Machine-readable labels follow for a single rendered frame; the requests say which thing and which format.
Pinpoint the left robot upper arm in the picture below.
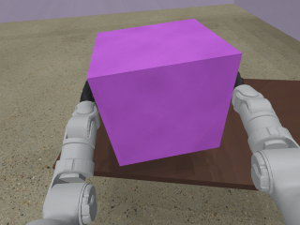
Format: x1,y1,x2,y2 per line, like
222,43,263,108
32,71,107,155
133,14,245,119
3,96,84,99
25,182,98,225

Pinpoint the left robot forearm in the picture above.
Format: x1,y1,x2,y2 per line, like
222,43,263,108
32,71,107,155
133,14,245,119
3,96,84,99
42,100,100,218

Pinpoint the robot left hand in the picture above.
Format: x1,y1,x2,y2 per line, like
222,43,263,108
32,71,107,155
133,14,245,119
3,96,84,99
80,81,97,105

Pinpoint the right robot upper arm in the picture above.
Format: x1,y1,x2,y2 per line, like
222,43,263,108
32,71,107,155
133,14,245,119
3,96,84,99
251,147,300,225

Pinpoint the robot right hand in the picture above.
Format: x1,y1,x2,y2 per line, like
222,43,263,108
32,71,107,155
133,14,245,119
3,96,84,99
231,71,244,100

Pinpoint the table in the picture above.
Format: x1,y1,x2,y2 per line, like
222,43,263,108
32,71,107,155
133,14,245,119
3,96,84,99
52,79,300,191

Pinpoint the carton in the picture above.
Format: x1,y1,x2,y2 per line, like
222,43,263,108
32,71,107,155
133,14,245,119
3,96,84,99
86,19,242,166

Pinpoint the right robot forearm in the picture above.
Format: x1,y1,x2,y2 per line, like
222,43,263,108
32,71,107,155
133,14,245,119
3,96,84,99
232,84,300,154

